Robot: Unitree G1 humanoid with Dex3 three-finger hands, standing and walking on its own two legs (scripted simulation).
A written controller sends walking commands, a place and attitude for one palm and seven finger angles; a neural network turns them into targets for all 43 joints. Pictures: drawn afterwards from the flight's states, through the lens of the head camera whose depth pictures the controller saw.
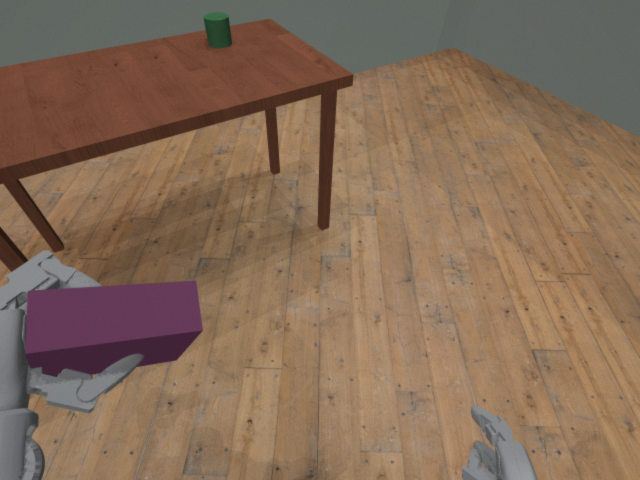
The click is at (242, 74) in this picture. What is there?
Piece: table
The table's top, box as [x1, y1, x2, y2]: [0, 19, 353, 183]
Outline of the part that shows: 353,74 270,19 230,26 232,44 225,48 210,47 207,43 206,33 204,30 0,67 0,183 352,85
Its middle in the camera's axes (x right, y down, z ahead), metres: -0.53 -0.47 +1.18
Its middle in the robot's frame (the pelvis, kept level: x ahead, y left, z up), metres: +1.17 +0.59 -0.08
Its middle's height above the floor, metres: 0.69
